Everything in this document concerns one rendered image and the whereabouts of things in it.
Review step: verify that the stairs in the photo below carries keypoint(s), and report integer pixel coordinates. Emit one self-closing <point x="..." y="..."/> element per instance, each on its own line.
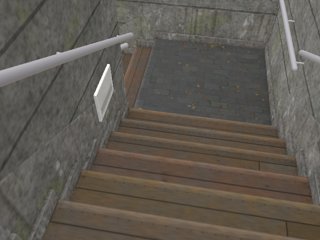
<point x="134" y="66"/>
<point x="169" y="176"/>

